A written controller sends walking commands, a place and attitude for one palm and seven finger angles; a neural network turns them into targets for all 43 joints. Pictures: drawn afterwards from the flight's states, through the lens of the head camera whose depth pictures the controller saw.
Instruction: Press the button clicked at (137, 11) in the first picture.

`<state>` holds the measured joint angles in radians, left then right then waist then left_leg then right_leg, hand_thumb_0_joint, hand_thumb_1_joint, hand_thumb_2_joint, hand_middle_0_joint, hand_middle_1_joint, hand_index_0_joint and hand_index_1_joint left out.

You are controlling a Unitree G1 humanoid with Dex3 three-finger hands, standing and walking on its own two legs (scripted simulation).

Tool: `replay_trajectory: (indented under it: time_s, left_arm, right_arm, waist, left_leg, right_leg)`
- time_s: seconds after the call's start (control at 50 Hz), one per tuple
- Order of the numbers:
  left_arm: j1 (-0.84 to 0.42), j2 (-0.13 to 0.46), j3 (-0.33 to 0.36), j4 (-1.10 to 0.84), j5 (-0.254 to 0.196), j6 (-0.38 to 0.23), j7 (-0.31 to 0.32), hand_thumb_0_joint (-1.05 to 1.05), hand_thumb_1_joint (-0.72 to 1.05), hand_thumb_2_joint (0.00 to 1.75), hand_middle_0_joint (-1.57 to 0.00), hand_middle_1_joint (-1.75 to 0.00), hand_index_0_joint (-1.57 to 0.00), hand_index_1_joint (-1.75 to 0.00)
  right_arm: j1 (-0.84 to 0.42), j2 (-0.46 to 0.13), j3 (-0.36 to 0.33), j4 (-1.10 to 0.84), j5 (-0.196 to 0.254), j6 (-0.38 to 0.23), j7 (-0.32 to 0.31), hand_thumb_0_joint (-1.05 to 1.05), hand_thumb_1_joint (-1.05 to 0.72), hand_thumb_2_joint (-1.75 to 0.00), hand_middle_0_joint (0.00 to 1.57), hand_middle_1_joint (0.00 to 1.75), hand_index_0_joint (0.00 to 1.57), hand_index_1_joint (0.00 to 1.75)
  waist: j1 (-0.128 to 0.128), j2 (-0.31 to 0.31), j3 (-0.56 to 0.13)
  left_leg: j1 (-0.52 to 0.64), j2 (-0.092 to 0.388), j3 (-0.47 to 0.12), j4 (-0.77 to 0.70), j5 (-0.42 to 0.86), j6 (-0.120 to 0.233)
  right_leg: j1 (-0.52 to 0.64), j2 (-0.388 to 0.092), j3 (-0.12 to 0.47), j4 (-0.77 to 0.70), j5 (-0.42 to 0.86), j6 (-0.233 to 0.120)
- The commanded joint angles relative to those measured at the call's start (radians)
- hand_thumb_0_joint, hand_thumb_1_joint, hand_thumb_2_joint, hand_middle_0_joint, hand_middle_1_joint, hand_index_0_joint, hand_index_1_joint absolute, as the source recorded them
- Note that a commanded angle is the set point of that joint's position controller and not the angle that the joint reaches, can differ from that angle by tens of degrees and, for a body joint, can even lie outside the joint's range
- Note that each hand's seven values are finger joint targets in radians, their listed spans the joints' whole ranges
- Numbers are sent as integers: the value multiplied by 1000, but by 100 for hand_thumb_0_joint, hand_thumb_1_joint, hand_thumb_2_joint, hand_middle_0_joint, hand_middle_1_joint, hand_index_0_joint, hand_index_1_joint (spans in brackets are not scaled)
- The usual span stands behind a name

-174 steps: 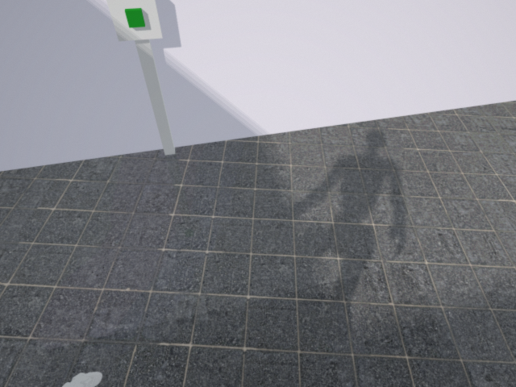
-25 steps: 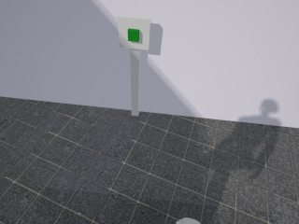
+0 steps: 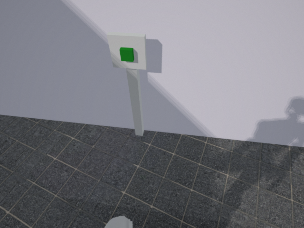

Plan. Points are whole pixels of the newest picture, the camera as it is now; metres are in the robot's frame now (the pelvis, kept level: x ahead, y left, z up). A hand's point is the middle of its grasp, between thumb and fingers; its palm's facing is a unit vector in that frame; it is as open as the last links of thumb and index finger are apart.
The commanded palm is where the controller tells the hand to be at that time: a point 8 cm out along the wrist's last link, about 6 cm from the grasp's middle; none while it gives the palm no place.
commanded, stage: take the last steps up to it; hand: left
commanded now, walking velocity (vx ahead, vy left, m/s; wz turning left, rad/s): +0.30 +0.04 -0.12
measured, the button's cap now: (127, 54) +0.88 +0.16 -0.01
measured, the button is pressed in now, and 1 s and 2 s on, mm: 0 0 0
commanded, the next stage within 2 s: come to a stop and stand still in 0.84 s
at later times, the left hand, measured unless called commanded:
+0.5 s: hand (84, 223) +0.17 +0.22 -0.18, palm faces +0.01 -0.99 -0.16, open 7.4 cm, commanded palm none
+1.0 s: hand (112, 163) +0.37 +0.17 -0.17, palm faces -0.04 -0.98 -0.21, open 7.2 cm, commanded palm none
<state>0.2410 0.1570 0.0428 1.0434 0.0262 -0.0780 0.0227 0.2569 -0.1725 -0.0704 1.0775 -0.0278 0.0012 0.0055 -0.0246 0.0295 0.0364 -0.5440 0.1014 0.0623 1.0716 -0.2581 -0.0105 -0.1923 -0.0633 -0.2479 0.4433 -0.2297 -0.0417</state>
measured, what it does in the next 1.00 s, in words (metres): walks ahead: left foot, then right foot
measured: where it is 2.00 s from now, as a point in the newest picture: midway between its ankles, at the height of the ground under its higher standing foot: (157, 223)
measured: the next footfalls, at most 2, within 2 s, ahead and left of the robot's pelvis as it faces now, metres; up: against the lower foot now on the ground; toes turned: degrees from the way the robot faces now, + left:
left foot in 0.20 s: +0.17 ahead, +0.13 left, +0.00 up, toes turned +10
right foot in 0.72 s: +0.34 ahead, -0.11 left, +0.00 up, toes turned -14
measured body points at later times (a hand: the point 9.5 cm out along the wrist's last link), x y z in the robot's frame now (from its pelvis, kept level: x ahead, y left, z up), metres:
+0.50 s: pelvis +0.16 +0.05 +0.00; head +0.17 +0.06 +0.45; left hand +0.17 +0.28 -0.16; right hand +0.14 -0.18 -0.15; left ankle +0.14 +0.12 -0.74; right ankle +0.18 -0.09 -0.67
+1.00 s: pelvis +0.31 -0.01 +0.00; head +0.33 -0.02 +0.45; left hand +0.37 +0.22 -0.15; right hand +0.32 -0.24 -0.16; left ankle +0.36 +0.12 -0.70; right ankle +0.30 -0.10 -0.74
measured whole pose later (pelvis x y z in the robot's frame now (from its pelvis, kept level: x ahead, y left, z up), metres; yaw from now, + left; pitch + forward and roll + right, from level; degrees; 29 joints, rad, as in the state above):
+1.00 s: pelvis +0.31 -0.01 +0.00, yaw -4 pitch +0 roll -1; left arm 0.23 0.15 0.04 1.06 0.02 -0.06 0.02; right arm 0.24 -0.17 -0.06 1.08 -0.02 -0.01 -0.02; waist -0.01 0.03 0.04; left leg -0.47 0.11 0.07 0.86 -0.30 -0.03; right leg -0.18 -0.01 -0.17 0.41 -0.22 -0.04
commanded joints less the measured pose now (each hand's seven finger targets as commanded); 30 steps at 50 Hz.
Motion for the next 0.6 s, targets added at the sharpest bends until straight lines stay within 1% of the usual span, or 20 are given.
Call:
replay_trajectory:
  time_s: [0.0, 0.04, 0.06, 0.1, 0.12, 0.14, 0.16, 0.18, 0.2, 0.22, 0.24, 0.26, 0.28, 0.3, 0.32, 0.36, 0.42, 0.46, 0.52, 0.58]
  left_arm:
    - [120, 115, 10, 13, 1, -11, 0, 0, 90, 90, -20, -30, -20, -30]
    - [146, 129, 13, 28, 1, -5, -5, 0, 90, 90, -20, -30, -20, -30]
    - [159, 132, 14, 36, 1, -2, -5, 0, 90, 90, -20, -30, -20, -30]
    - [167, 147, 22, 45, 3, 6, -7, 0, 90, 90, -20, -30, -20, -30]
    - [158, 146, 25, 49, 2, 10, -6, 0, 90, 90, -20, -30, -20, -30]
    - [145, 150, 27, 49, -2, 16, -8, 0, 90, 90, -20, -30, -20, -30]
    - [143, 129, 25, 48, -6, 21, -10, 0, 90, 90, -20, -30, -20, -30]
    - [158, 77, 18, 30, -10, 24, -18, 0, 90, 90, -20, -30, -20, -30]
    - [126, 46, 8, -10, -9, 25, -22, 0, 90, 90, -20, -30, -20, -30]
    - [82, 73, 12, -18, -2, 33, -14, 0, 90, 90, -20, -30, -20, -30]
    - [56, 69, 20, -13, -4, 33, -19, 0, 90, 90, -20, -30, -20, -30]
    - [57, 65, 23, 1, -3, 36, -28, 0, 90, 90, -20, -30, -20, -30]
    - [81, 50, 23, 17, 3, 41, -32, 0, 90, 90, -20, -30, -20, -30]
    - [109, 42, 22, 28, 4, 45, -34, 0, 90, 90, -20, -30, -20, -30]
    - [129, 25, 24, 36, 7, 52, -32, 0, 90, 90, -20, -30, -20, -30]
    - [142, 21, 23, 34, 6, 62, -32, 0, 90, 90, -20, -30, -20, -30]
    - [78, 25, 25, 7, 5, 68, -36, 0, 90, 90, -20, -30, -20, -30]
    - [31, 27, 22, -12, 4, 72, -38, 0, 90, 90, -20, -30, -20, -30]
    - [-62, 34, 20, -46, 1, 69, -40, 0, 90, 90, -20, -30, -20, -30]
    - [-109, 31, 17, -62, 1, 64, -40, 0, 90, 90, -20, -30, -20, -30]
  right_arm:
    - [24, 16, 14, -43, 3, -14, 19, 0, -90, -90, 20, 30, 20, 30]
    - [-42, 3, 17, -65, 3, -21, 23, 0, -90, -90, 20, 30, 20, 30]
    - [-69, -2, 18, -76, 3, -26, 24, 0, -90, -90, 20, 30, 20, 30]
    - [-85, -19, 16, -88, 5, -32, 23, 0, -90, -90, 20, 30, 20, 30]
    - [-70, -23, 16, -84, 5, -37, 21, 0, -90, -90, 20, 30, 20, 30]
    - [-22, -35, 16, -68, 4, -42, 18, 0, -90, -90, 20, 30, 20, 30]
    - [58, -69, 10, -43, 1, -51, 10, 0, -90, -90, 20, 30, 20, 30]
    - [163, -158, -11, -16, -9, -59, -2, 0, -90, -90, 20, 30, 20, 30]
    - [267, -246, -28, -1, -3, -51, -11, 0, -90, -90, 20, 30, 20, 30]
    - [245, -215, -19, 6, -3, -49, -25, 0, -90, -90, 20, 30, 20, 30]
    - [180, -174, -9, -16, 2, -51, -30, 0, -90, -90, 20, 30, 20, 30]
    - [113, -132, 3, -36, 5, -54, -30, 0, -90, -90, 20, 30, 20, 30]
    - [74, -102, 12, -44, 4, -62, -30, 0, -90, -90, 20, 30, 20, 30]
    - [65, -85, 16, -44, 7, -70, -32, 0, -90, -90, 20, 30, 20, 30]
    - [75, -69, 12, -45, 4, -76, -34, 0, -90, -90, 20, 30, 20, 30]
    - [85, -71, 14, -38, 7, -83, -36, 0, -90, -90, 20, 30, 20, 30]
    - [120, -76, 15, -16, 8, -86, -37, 0, -90, -90, 20, 30, 20, 30]
    - [138, -80, 12, -1, 8, -84, -35, 0, -90, -90, 20, 30, 20, 30]
    - [172, -87, 9, 24, 2, -78, -33, 0, -90, -90, 20, 30, 20, 30]
    - [199, -92, 6, 44, -3, -69, -31, 0, -90, -90, 20, 30, 20, 30]
  waist:
    - [18, -142, 9]
    - [45, -151, 27]
    - [53, -155, 35]
    - [54, -137, 52]
    - [38, -129, 55]
    - [13, -103, 40]
    - [-24, -24, 8]
    - [-63, 205, -42]
    - [-87, 351, -55]
    - [-90, 282, -47]
    - [-65, 186, -1]
    - [-36, 109, 48]
    - [-8, 76, 61]
    - [12, 51, 47]
    - [19, 46, 29]
    - [31, 47, 10]
    - [27, 42, 43]
    - [21, 57, 63]
    - [1, 58, 92]
    - [-12, 81, 106]
  left_leg:
    - [32, 23, 23, -221, 42, -13]
    - [59, 12, 49, -310, 30, -9]
    - [76, 10, 53, -349, 13, -3]
    - [136, 5, 67, -405, -15, 8]
    - [197, -2, 75, -468, -12, 13]
    - [300, -22, 107, -539, 23, 14]
    - [461, -21, 85, -614, 28, 21]
    - [620, 152, -144, -705, 8, 83]
    - [663, 327, -386, -821, 28, 167]
    - [614, 341, -394, -862, -71, 180]
    - [546, 320, -352, -873, -109, 179]
    - [467, 288, -271, -892, -118, 165]
    - [415, 253, -200, -905, -72, 147]
    - [400, 227, -145, -907, 0, 137]
    - [399, 212, -106, -906, 62, 139]
    - [444, 203, -66, -908, 137, 154]
    - [482, 208, -49, -921, 195, 177]
    - [493, 204, -22, -924, 194, 181]
    - [494, 215, -13, -910, 209, 186]
    - [483, 211, 10, -868, 236, 172]
  right_leg:
    - [26, -245, 149, -223, 280, -83]
    - [36, -252, 166, -228, 211, -92]
    - [43, -257, 190, -222, 192, -98]
    - [34, -272, 214, -210, 126, -107]
    - [18, -260, 213, -181, 105, -98]
    - [-17, -228, 180, -132, 73, -78]
    - [-94, -176, 147, 5, 65, -51]
    - [-248, -66, 67, 254, -67, 3]
    - [-394, 22, 54, 531, -365, 30]
    - [-434, 1, 160, 675, -366, 15]
    - [-465, -33, 198, 737, -275, 8]
    - [-451, -60, 213, 748, -191, 11]
    - [-417, -70, 217, 731, -136, 18]
    - [-386, -70, 213, 716, -95, 26]
    - [-370, -69, 210, 704, -70, 34]
    - [-391, -68, 208, 674, -36, 46]
    - [-435, -80, 206, 589, -7, 56]
    - [-436, -82, 191, 508, 8, 60]
    - [-397, -77, 171, 354, -12, 50]
    - [-330, -44, 136, 262, -21, 34]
